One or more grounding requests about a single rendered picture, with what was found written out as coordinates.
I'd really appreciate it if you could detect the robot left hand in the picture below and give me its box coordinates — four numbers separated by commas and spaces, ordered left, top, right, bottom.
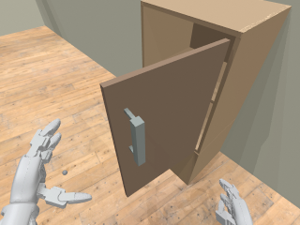
9, 118, 92, 209

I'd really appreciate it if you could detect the robot left forearm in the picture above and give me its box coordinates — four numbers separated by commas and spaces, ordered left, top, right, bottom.
0, 202, 40, 225

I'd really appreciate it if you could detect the robot right hand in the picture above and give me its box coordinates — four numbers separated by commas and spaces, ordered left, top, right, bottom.
216, 178, 253, 225

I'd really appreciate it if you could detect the cupboard door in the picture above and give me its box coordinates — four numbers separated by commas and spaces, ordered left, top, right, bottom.
99, 38, 231, 197

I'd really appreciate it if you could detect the handle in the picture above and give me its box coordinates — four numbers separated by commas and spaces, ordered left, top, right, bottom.
124, 108, 145, 166

